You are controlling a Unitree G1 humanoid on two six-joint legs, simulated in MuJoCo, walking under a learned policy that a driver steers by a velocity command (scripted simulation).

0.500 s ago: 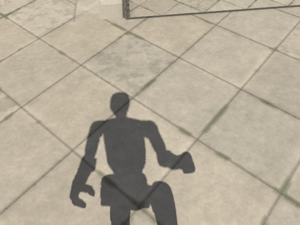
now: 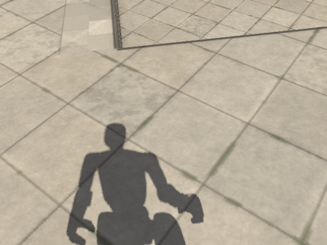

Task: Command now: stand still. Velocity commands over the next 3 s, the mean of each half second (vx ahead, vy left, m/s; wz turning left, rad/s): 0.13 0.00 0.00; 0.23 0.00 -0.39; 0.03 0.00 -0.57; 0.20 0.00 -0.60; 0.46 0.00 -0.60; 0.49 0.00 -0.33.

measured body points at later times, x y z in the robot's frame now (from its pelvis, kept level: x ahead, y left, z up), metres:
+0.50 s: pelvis +0.09 +0.01 -0.01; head +0.09 +0.03 +0.44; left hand +0.08 +0.29 -0.15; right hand +0.18 -0.26 -0.13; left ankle +0.10 +0.11 -0.74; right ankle -0.02 -0.13 -0.73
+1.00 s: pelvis +0.26 -0.01 -0.01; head +0.30 -0.03 +0.43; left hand +0.48 +0.22 -0.11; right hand +0.29 -0.30 -0.15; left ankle +0.16 +0.14 -0.64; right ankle +0.35 -0.09 -0.73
